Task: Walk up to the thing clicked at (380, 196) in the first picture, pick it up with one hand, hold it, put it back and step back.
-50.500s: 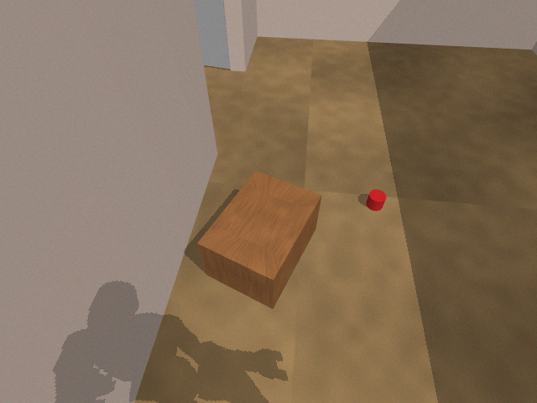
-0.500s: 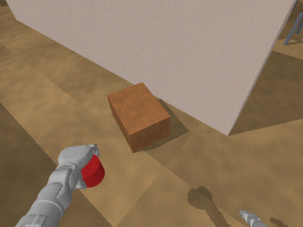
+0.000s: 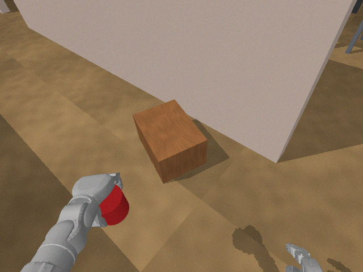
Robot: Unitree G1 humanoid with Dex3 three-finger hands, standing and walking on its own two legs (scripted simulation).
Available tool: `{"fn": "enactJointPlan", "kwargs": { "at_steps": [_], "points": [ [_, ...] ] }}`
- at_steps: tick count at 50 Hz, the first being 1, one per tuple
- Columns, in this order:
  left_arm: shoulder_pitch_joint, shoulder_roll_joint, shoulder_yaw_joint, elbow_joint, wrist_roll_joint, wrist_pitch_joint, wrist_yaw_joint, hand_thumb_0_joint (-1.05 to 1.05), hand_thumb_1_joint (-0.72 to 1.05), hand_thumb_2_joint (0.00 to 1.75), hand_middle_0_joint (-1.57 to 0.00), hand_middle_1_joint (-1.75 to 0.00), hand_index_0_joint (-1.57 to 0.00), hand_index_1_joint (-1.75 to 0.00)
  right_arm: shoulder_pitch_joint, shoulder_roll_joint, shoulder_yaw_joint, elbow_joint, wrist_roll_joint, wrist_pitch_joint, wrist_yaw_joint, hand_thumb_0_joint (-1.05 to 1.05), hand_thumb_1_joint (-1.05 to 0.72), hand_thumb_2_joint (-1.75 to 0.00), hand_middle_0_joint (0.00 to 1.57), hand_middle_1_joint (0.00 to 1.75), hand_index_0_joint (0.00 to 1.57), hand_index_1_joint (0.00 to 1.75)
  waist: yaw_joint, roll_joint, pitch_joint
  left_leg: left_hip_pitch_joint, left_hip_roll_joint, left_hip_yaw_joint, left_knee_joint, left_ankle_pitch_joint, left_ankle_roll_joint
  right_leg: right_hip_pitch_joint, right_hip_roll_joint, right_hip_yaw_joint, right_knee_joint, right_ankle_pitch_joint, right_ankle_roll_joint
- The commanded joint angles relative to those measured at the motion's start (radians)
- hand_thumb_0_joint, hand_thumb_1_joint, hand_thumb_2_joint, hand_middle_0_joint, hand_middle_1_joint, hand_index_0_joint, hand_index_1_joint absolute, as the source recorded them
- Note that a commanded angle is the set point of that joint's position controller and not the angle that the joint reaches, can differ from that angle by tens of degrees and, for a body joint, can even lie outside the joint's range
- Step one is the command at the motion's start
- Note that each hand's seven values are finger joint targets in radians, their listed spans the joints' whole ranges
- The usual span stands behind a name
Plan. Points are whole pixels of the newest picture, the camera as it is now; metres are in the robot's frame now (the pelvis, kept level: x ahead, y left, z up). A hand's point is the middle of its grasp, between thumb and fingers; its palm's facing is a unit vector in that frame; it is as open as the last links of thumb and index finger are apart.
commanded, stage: hold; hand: left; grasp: from above
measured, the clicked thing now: (110, 204) +0.31 +0.21 -0.07
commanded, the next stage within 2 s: crouch in 0.82 s
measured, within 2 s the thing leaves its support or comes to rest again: neither
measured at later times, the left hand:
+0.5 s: hand (101, 202) +0.29 +0.22 -0.03, palm faces -0.44 -0.08 -0.89, open 10.9 cm
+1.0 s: hand (100, 199) +0.30 +0.22 -0.03, palm faces -0.45 -0.07 -0.89, open 10.9 cm
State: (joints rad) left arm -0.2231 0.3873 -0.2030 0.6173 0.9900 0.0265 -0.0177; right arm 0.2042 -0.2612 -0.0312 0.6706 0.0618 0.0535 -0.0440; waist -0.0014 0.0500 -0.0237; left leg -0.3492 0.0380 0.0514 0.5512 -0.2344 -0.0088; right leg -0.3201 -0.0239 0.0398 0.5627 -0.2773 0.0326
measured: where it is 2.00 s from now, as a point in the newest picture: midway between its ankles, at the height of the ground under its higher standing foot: outside the picture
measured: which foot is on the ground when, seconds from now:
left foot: down 0.00-1.00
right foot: down 0.00-1.00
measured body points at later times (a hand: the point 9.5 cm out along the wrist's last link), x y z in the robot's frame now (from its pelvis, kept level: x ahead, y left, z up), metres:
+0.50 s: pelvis +0.01 +0.00 +0.01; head +0.02 -0.02 +0.45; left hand +0.31 +0.22 +0.02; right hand +0.16 -0.25 -0.11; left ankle +0.03 +0.13 -0.73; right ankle +0.01 -0.14 -0.73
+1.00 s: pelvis +0.02 +0.00 +0.01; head +0.03 -0.02 +0.46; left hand +0.32 +0.22 +0.02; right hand +0.16 -0.25 -0.11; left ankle +0.03 +0.13 -0.73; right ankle +0.01 -0.14 -0.73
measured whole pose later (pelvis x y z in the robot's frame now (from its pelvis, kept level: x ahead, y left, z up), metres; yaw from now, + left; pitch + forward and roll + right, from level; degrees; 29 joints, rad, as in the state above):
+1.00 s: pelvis +0.02 +0.00 +0.01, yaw +0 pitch +1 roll +0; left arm -0.21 0.40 -0.21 0.59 0.99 0.02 -0.06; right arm 0.19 -0.25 -0.03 0.65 0.08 0.10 -0.05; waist 0.01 0.04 -0.01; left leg -0.27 0.03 0.05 0.47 -0.22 -0.01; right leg -0.24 -0.03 0.04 0.48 -0.26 0.03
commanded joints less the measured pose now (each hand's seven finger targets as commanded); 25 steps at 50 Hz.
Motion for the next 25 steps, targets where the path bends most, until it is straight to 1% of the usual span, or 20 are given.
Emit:
{"fn": "enactJointPlan", "kwargs": {
  "at_steps": [1,2,3,6,7,9,11,12,13,14,15,16,17,18,20,21,22,23,24,25],
  "points": [
    [-0.352,0.214,0.108,-0.22,0.006,-0.001,0.037,0.0,0.47,1.02,-0.82,-1.03,-0.85,-1.0,-0.085,-0.121,-0.042,-0.135,0.002,-0.043,-0.012,0.0,-0.9,-0.9,0.2,0.3,0.2,0.3,0.002,-0.032,-0.241,0.177,-0.045,-0.001,-0.077,0.136,0.02,0.029,0.053,-0.023,-0.105,0.143,-0.031],
    [-0.331,0.212,0.108,-0.205,0.003,-0.002,0.031,0.0,0.47,1.02,-0.82,-1.02,-0.85,-0.99,-0.091,-0.123,-0.044,-0.134,0.003,-0.043,-0.012,0.0,-0.9,-0.9,0.2,0.3,0.2,0.3,0.008,-0.035,-0.238,0.181,-0.044,-0.002,-0.082,0.131,0.019,0.034,0.053,-0.026,-0.109,0.132,-0.033],
    [-0.342,0.208,0.101,-0.217,0.002,-0.004,0.026,0.0,0.46,1.01,-0.81,-1.03,-0.84,-1.0,-0.092,-0.123,-0.044,-0.135,0.003,-0.042,-0.013,0.0,-0.9,-0.9,0.2,0.3,0.2,0.3,0.005,-0.033,-0.231,0.179,-0.044,-0.003,-0.084,0.13,0.019,0.03,0.054,-0.026,-0.112,0.13,-0.033],
    [-0.323,0.214,0.107,-0.227,0.0,0.001,0.014,0.0,0.45,1.0,-0.81,-1.01,-0.83,-0.98,-0.1,-0.118,-0.04,-0.141,0.005,-0.039,-0.015,0.0,-0.9,-0.9,0.2,0.3,0.2,0.3,0.014,-0.03,-0.225,0.184,-0.047,0.002,-0.092,0.128,0.022,0.041,0.05,-0.024,-0.123,0.13,-0.032],
    [-0.34,0.203,0.092,-0.244,-0.003,0.003,0.011,0.0,0.46,1.0,-0.81,-1.01,-0.84,-0.98,-0.101,-0.119,-0.037,-0.144,0.006,-0.039,-0.015,0.0,-0.9,-0.9,0.2,0.3,0.2,0.3,0.006,-0.035,-0.23,0.192,-0.045,0.0,-0.094,0.13,0.023,0.04,0.051,-0.022,-0.123,0.134,-0.031],
    [-0.332,0.197,0.089,-0.229,-0.01,0.006,0.002,0.0,0.45,0.98,-0.79,-1.02,-0.82,-0.98,-0.106,-0.116,-0.035,-0.148,0.008,-0.037,-0.017,0.0,-0.9,-0.9,0.2,0.3,0.2,0.3,0.007,-0.032,-0.214,0.19,-0.044,0.001,-0.101,0.128,0.023,0.038,0.052,-0.026,-0.127,0.132,-0.032],
    [-0.327,0.213,0.102,-0.227,-0.012,0.005,0.001,0.0,0.42,0.98,-0.78,-1.01,-0.81,-0.98,-0.105,-0.118,-0.034,-0.152,0.008,-0.035,-0.019,0.0,-0.9,-0.9,0.2,0.3,0.2,0.3,0.014,-0.04,-0.206,0.189,-0.042,-0.001,-0.109,0.125,0.024,0.046,0.052,-0.027,-0.133,0.126,-0.032],
    [-0.297,0.209,0.102,-0.209,-0.009,0.006,-0.002,0.0,0.42,0.99,-0.78,-1.01,-0.81,-0.98,-0.111,-0.115,-0.031,-0.156,0.01,-0.033,-0.019,0.0,-0.9,-0.9,0.2,0.3,0.2,0.3,0.015,-0.04,-0.193,0.185,-0.045,0.003,-0.108,0.127,0.024,0.042,0.05,-0.025,-0.135,0.13,-0.031],
    [-0.314,0.21,0.102,-0.23,-0.011,0.005,-0.004,0.0,0.42,0.98,-0.77,-1.02,-0.8,-0.98,-0.105,-0.117,-0.033,-0.156,0.01,-0.033,-0.019,0.0,-0.9,-0.9,0.2,0.3,0.2,0.3,0.015,-0.046,-0.21,0.191,-0.044,0.001,-0.109,0.136,0.024,0.05,0.052,-0.025,-0.132,0.135,-0.033],
    [-0.31,0.221,0.111,-0.225,-0.008,0.005,-0.005,0.0,0.41,0.99,-0.78,-1.0,-0.81,-0.97,-0.108,-0.115,-0.032,-0.156,0.009,-0.03,-0.02,0.0,-0.9,-0.9,0.2,0.3,0.2,0.3,0.018,-0.043,-0.206,0.195,-0.044,0.001,-0.111,0.143,0.024,0.053,0.051,-0.029,-0.136,0.141,-0.032],
    [-0.311,0.207,0.1,-0.244,-0.012,0.004,-0.005,0.0,0.43,0.99,-0.79,-1.0,-0.82,-0.97,-0.115,-0.114,-0.032,-0.161,0.01,-0.029,-0.021,0.0,-0.9,-0.9,0.2,0.3,0.2,0.3,0.018,-0.04,-0.203,0.196,-0.047,0.001,-0.111,0.137,0.023,0.051,0.051,-0.027,-0.138,0.136,-0.032],
    [-0.323,0.197,0.089,-0.253,-0.008,0.002,-0.008,0.0,0.42,1.01,-0.78,-1.0,-0.81,-0.98,-0.11,-0.115,-0.033,-0.16,0.01,-0.032,-0.02,0.0,-0.9,-0.9,0.2,0.3,0.2,0.3,0.008,-0.042,-0.215,0.207,-0.044,0.002,-0.111,0.14,0.024,0.051,0.052,-0.025,-0.134,0.139,-0.033],
    [-0.321,0.201,0.094,-0.232,-0.005,0.003,-0.007,0.0,0.43,1.01,-0.79,-1.01,-0.82,-0.98,-0.108,-0.112,-0.032,-0.157,0.009,-0.029,-0.021,0.0,-0.9,-0.9,0.2,0.3,0.2,0.3,0.009,-0.037,-0.21,0.205,-0.045,0.002,-0.112,0.146,0.024,0.049,0.051,-0.027,-0.135,0.147,-0.033],
    [-0.346,0.22,0.107,-0.261,-0.008,0.0,-0.003,0.0,0.43,1.0,-0.79,-1.01,-0.82,-0.98,-0.111,-0.114,-0.032,-0.155,0.009,-0.029,-0.021,0.0,-0.9,-0.9,0.2,0.3,0.2,0.3,0.015,-0.025,-0.223,0.213,-0.046,0.001,-0.113,0.154,0.023,0.059,0.051,-0.026,-0.136,0.151,-0.033],
    [-0.343,0.223,0.109,-0.257,-0.003,-0.003,-0.002,0.0,0.42,1.02,-0.78,-1.02,-0.81,-0.99,-0.106,-0.113,-0.032,-0.155,0.01,-0.029,-0.023,0.0,-0.9,-0.9,0.2,0.3,0.2,0.3,0.013,-0.018,-0.228,0.217,-0.045,0.002,-0.113,0.164,0.022,0.057,0.053,-0.027,-0.131,0.161,-0.035],
    [-0.323,0.232,0.125,-0.25,-0.005,-0.001,0.001,0.0,0.43,1.02,-0.8,-1.0,-0.82,-0.98,-0.112,-0.113,-0.033,-0.156,0.01,-0.027,-0.022,0.0,-0.91,-0.9,0.2,0.3,0.2,0.3,0.022,-0.02,-0.226,0.223,-0.045,0.002,-0.116,0.171,0.021,0.07,0.052,-0.028,-0.136,0.163,-0.035],
    [-0.309,0.209,0.107,-0.248,-0.003,0.0,0.002,0.0,0.42,1.02,-0.79,-1.0,-0.82,-0.98,-0.109,-0.114,-0.033,-0.157,0.011,-0.026,-0.021,0.0,-0.9,-0.9,0.2,0.3,0.2,0.3,0.015,-0.031,-0.23,0.225,-0.044,0.001,-0.115,0.177,0.022,0.066,0.053,-0.028,-0.133,0.172,-0.036],
    [-0.327,0.205,0.103,-0.25,-0.005,-0.001,0.005,0.0,0.43,1.03,-0.8,-1.01,-0.82,-0.99,-0.111,-0.114,-0.034,-0.154,0.011,-0.024,-0.023,0.0,-0.9,-0.9,0.2,0.3,0.2,0.3,0.011,-0.032,-0.226,0.227,-0.045,0.001,-0.114,0.183,0.022,0.061,0.053,-0.028,-0.135,0.177,-0.034],
    [-0.331,0.207,0.103,-0.234,-0.003,0.001,0.009,0.0,0.43,1.03,-0.79,-1.02,-0.82,-1.0,-0.109,-0.115,-0.034,-0.152,0.01,-0.024,-0.022,0.0,-0.9,-0.9,0.2,0.3,0.2,0.3,0.008,-0.042,-0.211,0.22,-0.044,-0.003,-0.117,0.174,0.021,0.059,0.054,-0.03,-0.138,0.168,-0.035],
    [-0.328,0.212,0.111,-0.245,-0.001,0.0,0.011,0.0,0.4,1.03,-0.78,-1.02,-0.8,-1.0,-0.104,-0.113,-0.035,-0.151,0.01,-0.023,-0.022,0.0,-0.91,-0.9,0.2,0.3,0.2,0.3,0.012,-0.031,-0.217,0.224,-0.044,0.0,-0.116,0.176,0.022,0.06,0.053,-0.03,-0.139,0.171,-0.035]
  ]
}}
